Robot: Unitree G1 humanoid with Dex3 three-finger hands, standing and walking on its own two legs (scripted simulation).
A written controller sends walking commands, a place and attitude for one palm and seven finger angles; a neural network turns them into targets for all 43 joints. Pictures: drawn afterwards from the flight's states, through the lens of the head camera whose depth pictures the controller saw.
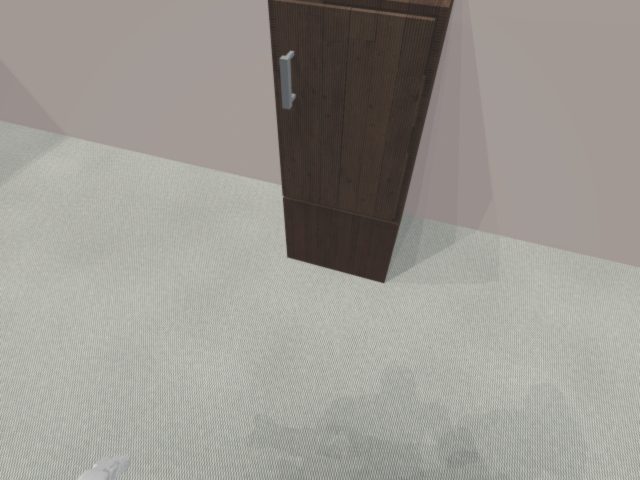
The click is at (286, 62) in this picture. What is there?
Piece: cupboard door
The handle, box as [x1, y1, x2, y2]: [279, 51, 295, 109]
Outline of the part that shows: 293,51 290,51 285,56 282,55 279,58 282,107 289,109 291,106 291,102 295,97 295,94 291,92 289,60 293,55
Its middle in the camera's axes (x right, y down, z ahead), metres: -0.08 -0.40 +0.98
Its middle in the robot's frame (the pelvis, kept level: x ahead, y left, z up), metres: +1.01 +0.13 +0.02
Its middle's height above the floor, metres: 0.79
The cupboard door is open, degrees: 0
